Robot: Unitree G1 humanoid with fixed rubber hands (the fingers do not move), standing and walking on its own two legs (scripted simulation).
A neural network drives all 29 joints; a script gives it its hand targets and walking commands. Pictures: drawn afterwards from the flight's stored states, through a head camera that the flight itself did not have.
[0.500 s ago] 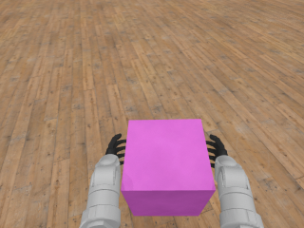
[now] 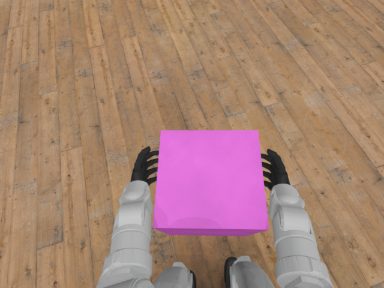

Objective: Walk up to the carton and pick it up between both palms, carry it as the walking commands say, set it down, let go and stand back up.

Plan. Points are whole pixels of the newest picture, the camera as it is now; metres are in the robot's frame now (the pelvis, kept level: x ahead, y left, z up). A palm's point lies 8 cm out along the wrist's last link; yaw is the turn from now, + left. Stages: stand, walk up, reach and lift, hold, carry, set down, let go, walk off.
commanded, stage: set down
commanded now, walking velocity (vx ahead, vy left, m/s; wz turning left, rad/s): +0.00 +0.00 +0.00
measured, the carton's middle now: (208, 189) +0.34 +0.01 -0.12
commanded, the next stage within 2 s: none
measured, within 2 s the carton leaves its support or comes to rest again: neither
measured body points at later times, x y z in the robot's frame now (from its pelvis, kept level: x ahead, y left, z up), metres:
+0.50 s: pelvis -0.01 +0.00 -0.07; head +0.17 +0.00 +0.34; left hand +0.37 +0.17 -0.14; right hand +0.38 -0.14 -0.15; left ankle +0.02 +0.09 -0.70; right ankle +0.08 -0.11 -0.70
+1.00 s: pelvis -0.02 +0.00 -0.15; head +0.19 +0.01 +0.24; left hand +0.40 +0.18 -0.23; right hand +0.41 -0.13 -0.23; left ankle +0.02 +0.09 -0.70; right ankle +0.08 -0.11 -0.70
